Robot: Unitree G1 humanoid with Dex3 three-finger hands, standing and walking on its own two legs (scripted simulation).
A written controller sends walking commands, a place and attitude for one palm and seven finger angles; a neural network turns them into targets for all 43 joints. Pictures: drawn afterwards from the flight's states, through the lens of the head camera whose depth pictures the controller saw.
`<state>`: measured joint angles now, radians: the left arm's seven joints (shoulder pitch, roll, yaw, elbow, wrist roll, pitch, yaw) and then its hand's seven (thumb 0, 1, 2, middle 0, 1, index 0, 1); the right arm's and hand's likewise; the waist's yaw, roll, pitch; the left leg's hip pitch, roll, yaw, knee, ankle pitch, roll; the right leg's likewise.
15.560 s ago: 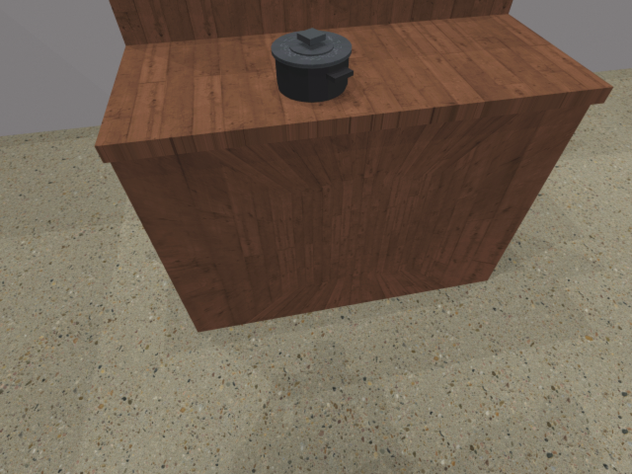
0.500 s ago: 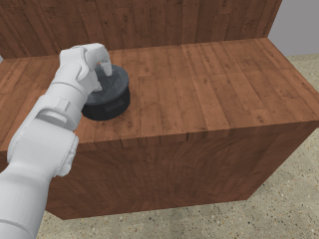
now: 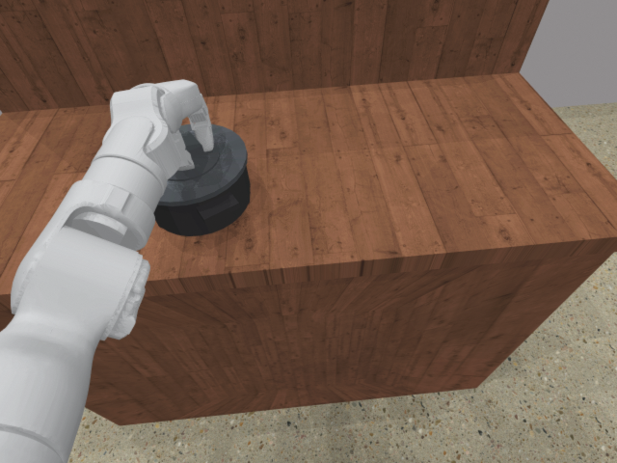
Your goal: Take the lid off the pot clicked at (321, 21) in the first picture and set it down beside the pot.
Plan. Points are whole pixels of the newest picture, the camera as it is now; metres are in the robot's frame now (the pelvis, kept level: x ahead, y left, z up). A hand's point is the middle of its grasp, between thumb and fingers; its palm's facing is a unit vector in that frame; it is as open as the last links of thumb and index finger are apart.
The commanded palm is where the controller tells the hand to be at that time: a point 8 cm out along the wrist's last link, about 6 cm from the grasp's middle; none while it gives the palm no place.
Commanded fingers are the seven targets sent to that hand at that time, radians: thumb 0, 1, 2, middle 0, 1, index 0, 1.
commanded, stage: close the fingers and squeeze the knob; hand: left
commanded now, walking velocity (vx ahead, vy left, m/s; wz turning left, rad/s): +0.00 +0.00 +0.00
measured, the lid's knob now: (182, 147) +0.50 +0.16 +0.15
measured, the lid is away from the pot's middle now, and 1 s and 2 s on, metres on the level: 0.01 0.02 0.02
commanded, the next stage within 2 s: lift the lid straight up in 0.48 s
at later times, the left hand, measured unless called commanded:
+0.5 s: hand (178, 145) +0.48 +0.15 +0.18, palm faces -0.39 -0.12 -0.91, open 6.8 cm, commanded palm +0.47 +0.16 +0.23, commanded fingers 0.00 0.65 0.96 -0.74 -1.08 -0.93 -1.13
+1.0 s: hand (160, 140) +0.46 +0.16 +0.20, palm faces -0.34 -0.12 -0.93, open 6.6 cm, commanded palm +0.45 +0.17 +0.26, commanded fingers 0.00 0.67 0.97 -0.75 -1.09 -0.95 -1.13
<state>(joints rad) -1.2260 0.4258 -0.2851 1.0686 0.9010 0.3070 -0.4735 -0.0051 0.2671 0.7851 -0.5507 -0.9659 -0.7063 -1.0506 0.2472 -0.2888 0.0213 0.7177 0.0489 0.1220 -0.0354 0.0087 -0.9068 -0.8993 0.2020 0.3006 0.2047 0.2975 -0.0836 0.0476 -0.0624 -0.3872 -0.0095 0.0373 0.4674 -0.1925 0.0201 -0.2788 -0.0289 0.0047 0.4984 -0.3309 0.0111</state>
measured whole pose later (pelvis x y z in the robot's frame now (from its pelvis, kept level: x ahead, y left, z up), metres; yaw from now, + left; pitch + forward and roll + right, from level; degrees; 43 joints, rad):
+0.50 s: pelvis +0.00 +0.00 +0.00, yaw +0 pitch +7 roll +1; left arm -1.24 0.44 -0.26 1.10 0.91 0.29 -0.47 0.01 0.25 0.79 -0.55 -0.99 -0.75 -1.04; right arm 0.26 -0.29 0.03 0.72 0.05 0.13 -0.05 0.01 -0.91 -0.90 0.20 0.30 0.21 0.30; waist -0.10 0.04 -0.06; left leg -0.39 -0.01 0.04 0.47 -0.19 0.02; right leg -0.29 -0.02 0.01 0.50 -0.33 0.01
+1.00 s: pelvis -0.01 +0.00 +0.00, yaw +0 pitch +5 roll +1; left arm -1.20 0.45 -0.27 1.00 0.89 0.31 -0.51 0.03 0.27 0.79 -0.54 -0.98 -0.78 -1.04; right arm 0.24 -0.28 0.03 0.71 0.05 0.08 -0.04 0.01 -0.91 -0.90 0.20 0.30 0.20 0.30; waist -0.07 0.06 -0.07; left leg -0.36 -0.01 0.04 0.46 -0.18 0.03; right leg -0.25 -0.03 0.01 0.49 -0.32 0.02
